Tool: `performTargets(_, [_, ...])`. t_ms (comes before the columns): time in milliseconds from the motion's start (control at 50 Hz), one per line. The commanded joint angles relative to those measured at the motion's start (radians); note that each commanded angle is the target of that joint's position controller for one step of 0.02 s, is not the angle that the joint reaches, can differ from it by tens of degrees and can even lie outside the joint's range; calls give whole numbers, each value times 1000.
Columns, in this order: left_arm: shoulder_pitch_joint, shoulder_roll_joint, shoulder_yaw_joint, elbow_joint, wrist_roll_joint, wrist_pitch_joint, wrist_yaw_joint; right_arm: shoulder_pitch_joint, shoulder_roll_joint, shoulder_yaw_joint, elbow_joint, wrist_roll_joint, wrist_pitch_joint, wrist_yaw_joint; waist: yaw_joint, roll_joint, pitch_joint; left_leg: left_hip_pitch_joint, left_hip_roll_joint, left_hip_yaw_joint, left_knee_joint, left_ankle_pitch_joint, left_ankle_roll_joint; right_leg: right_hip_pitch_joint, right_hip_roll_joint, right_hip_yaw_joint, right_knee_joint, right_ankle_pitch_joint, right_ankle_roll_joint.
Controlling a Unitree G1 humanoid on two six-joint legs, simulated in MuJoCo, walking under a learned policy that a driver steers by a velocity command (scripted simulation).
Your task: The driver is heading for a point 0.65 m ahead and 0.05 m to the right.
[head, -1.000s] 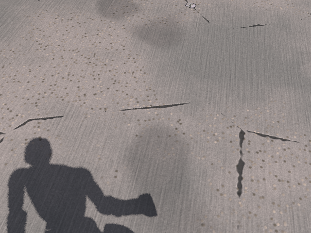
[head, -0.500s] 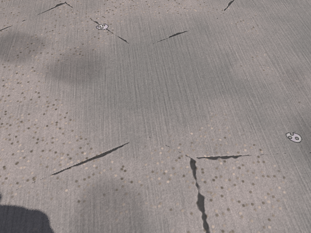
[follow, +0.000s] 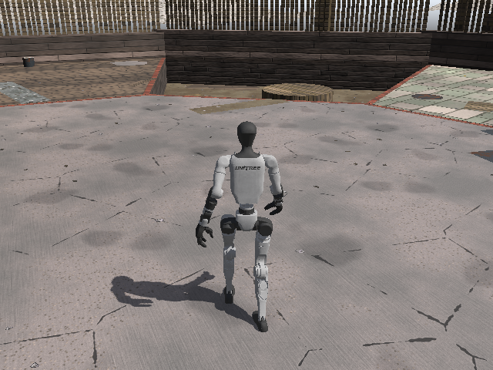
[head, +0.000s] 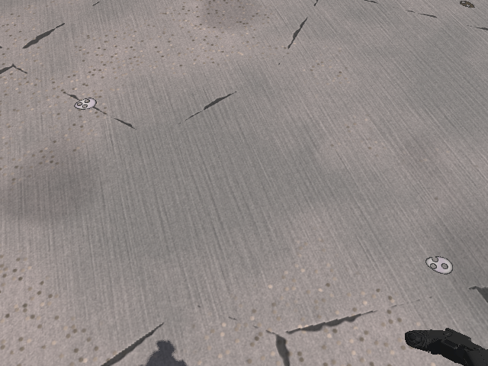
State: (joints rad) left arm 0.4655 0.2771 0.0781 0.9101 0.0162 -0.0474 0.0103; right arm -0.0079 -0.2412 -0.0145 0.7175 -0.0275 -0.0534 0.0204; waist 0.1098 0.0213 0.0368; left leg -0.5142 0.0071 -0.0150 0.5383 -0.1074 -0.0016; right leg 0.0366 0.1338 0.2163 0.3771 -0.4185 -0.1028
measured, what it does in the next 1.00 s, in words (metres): walks ahead, turning right: left foot, then right foot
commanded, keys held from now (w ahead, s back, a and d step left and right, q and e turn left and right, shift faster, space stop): w+e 0.54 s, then w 0.08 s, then w+q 0.26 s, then no key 0.12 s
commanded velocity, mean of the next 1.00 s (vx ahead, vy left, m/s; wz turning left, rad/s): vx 0.49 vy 0.00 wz -0.34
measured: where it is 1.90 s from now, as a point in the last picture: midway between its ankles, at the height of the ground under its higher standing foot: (360, 312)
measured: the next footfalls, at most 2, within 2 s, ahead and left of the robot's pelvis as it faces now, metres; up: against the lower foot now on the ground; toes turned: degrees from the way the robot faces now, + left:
left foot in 0.02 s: +0.18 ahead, +0.12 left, +0.00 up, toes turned -2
right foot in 0.54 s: +0.38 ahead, -0.16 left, +0.00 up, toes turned -24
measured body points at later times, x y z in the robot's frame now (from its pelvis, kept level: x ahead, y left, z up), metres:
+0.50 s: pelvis +0.24 -0.02 +0.00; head +0.28 -0.04 +0.45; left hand +0.53 +0.12 -0.08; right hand +0.14 -0.27 -0.13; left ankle +0.14 +0.12 -0.73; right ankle +0.34 -0.15 -0.71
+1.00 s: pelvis +0.48 -0.14 +0.01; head +0.51 -0.16 +0.46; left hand +0.56 +0.11 -0.12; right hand +0.53 -0.41 -0.12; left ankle +0.67 -0.08 -0.69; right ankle +0.34 -0.15 -0.73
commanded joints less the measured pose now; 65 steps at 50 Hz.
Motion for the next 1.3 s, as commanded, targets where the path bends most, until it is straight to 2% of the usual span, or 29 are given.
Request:
performTargets(20, [-89, 136, 25, -95, -15, -30, -13, 346, -218, -70, 11, -15, -37, -36, -233, 5, -233, 583, 120, -134, -110, -140, 82, -245, -128, 61, 462, 686, -16])
performTargets(40, [21, 16, 0, -128, -51, -29, -12, 394, -311, -89, -1, -42, -30, -44, -183, 232, -374, 858, 429, -567, -168, -223, 185, -549, 22, -62, 771, -32, 23])
performTargets(60, [35, 101, 6, -118, -16, -17, -4, 343, -269, -89, -3, -22, -13, -39, -148, 206, -352, 774, 453, -771, -248, -352, 228, -659, -30, -87, 896, -112, 14])
performTargets(100, [-82, 112, 10, -113, 6, -1, -16, 220, -115, -52, -17, -9, -9, -32, -126, 3, -89, 499, 348, -453, -290, -307, 186, -662, -126, -109, 872, 55, 23])
performTargets(140, [-104, 86, 8, -122, 20, 19, -37, 233, -95, -43, 10, -6, -19, -33, -105, 68, -27, 384, 264, -242, -332, -120, 141, -613, -167, -127, 813, 92, 36])
performTargets(240, [-208, 59, -3, -177, 22, 47, -66, 294, -118, -55, 50, 10, -56, -19, -100, 74, -17, 395, 274, -65, -384, 98, 167, -699, -198, -150, 760, 187, 58])
performTargets(360, [-409, 22, -27, -252, 16, 39, -91, 344, -133, -62, 83, 8, -51, -19, -135, 67, 22, 419, 238, 127, -391, 166, 139, -686, -207, -227, 451, 385, 65])
performTargets(440, [-498, 32, -29, -292, 25, 40, -99, 397, -169, -73, 107, 9, -37, -28, -159, 69, 44, 496, 269, 184, -356, 239, 116, -626, -187, -300, 299, 314, 26])
performTargets(480, [-494, 45, -23, -299, 33, 41, -93, 418, -193, -77, 121, 8, -21, -33, -150, 78, 28, 559, 280, 220, -259, 461, 103, -573, -143, -334, 251, 211, -8])
performTargets(520, [-356, 71, -6, -264, 39, 33, -78, 425, -221, -81, 127, 9, -1, -37, -86, 78, -66, 577, 276, 259, 5, 733, 92, -395, -59, -360, 197, 133, -56])
performTargets(540, [-178, 99, 12, -205, 45, 23, -64, 414, -218, -77, 115, 11, 6, -36, -7, 28, -170, 479, 249, 287, 246, 652, 66, -165, -32, -339, 128, 169, -88])
performTargets(560, [-67, 197, 40, -189, 56, 21, -47, 451, -137, -53, 66, 21, 3, -27, 15, -132, -302, 154, 201, 284, 569, 208, 24, 166, -282, 11, 85, -18, -167])
performTargets(580, [-87, 282, 57, -215, 17, 29, -35, 411, -105, -47, -6, 12, -4, -12, -22, -281, -370, -165, 8, 170, 844, -459, -25, 302, -514, 527, -78, 53, -275])
performTargets(600, [-62, 242, 50, -202, 6, 38, -23, 297, -164, -59, -15, 3, -5, -12, 22, -109, -282, -258, 52, 34, 872, -365, -14, 259, -486, 405, -90, 228, -255])
performTargets(640, [-147, 126, 15, -172, 3, 21, -12, 319, -119, -42, 18, 20, -17, -9, -71, -30, -100, -174, 129, 19, 708, -239, 7, 14, -399, 120, -78, 548, -176])
performTargets(660, [-207, 85, -1, -169, -3, 12, -12, 344, -112, -42, 43, 5, -1, -5, -117, -13, -75, -97, 146, 12, 639, -218, 10, -74, -334, 30, -113, 542, -114])
performTargets(700, [-204, 69, -12, -159, -2, -16, -17, 424, -109, -41, 79, -7, 32, 3, -144, -75, -79, 2, 136, 14, 623, -197, 4, -158, -334, -29, -154, 654, -119])
performTargets(780, [-145, 98, -6, -112, 2, -38, -18, 315, -100, -50, 67, 7, 44, 18, -118, -54, 5, -122, 108, -18, 528, -61, 7, -150, -315, -128, -242, 561, -89])
performTargets(880, [-115, 77, -18, -81, -1, -52, -10, 205, -83, -50, 48, 7, 37, 20, -92, -67, 42, -205, 55, -32, 357, 96, 17, -63, -309, -232, -265, 598, -33])
performTargets(980, [-30, 59, -40, -3, -5, -45, 12, 104, -23, -17, 17, -11, 18, 19, -60, -75, 55, -58, -7, 119, 86, 120, 41, -5, -298, -313, -155, 1070, -8])
performTargets(1040, [-54, 100, -34, 22, -1, -40, 27, 283, -62, -26, 82, -15, 4, 1, -135, -130, -34, 118, -84, 136, 27, 20, 96, 63, -309, -295, 68, 1349, 14])
performTargets(1060, [-77, 113, -32, 24, -5, -36, 26, 389, -83, -34, 117, -21, -10, -8, -192, -121, -79, 231, -80, 110, -72, 93, 118, 50, -296, -295, 212, 1278, 19])
performTargets(1080, [-107, 111, -35, 10, -20, -39, 24, 492, -121, -43, 152, -35, -24, -17, -248, -78, -149, 440, 11, 37, -126, 410, 151, -76, -252, -312, 406, 1024, 29])
performTargets(1100, [-12, 17, -57, -18, -40, -46, 18, 556, -238, -70, 171, -40, -22, -25, -208, 148, -307, 780, 325, -240, 41, 1115, 297, -356, -108, -345, 781, 177, 59])
performTargets(1120, [66, 27, -49, 26, -58, -28, 16, 566, -209, -64, 174, 20, -19, -19, -183, 114, -483, 870, 436, -438, 23, 1342, 430, -449, -23, -161, 947, -210, 69])
performTargets(1140, [0, 54, -44, 25, -37, -15, 16, 464, -188, -61, 151, 43, -13, -19, -168, 20, -369, 708, 392, -342, -68, 1103, 402, -464, -66, -90, 951, -133, 72])
performTargets(1160, [-66, 49, -45, 12, -16, -11, 14, 344, -125, -42, 133, 39, -7, -24, -138, 8, -201, 556, 340, -267, -141, 869, 355, -506, -105, -112, 887, -87, 73])
performTargets(1200, [-94, 35, -43, 22, 16, 17, 10, 260, -39, -9, 134, 32, -1, -32, -85, -14, -54, 319, 240, -142, -238, 677, 261, -422, -155, -143, 725, -19, 89])
performTargets(1300, [-66, -26, -59, 64, 6, 60, 12, 251, -85, -11, 167, 4, -2, -27, -63, 68, -101, 212, 173, -46, -267, 465, 224, -273, -149, -206, 456, 51, 119])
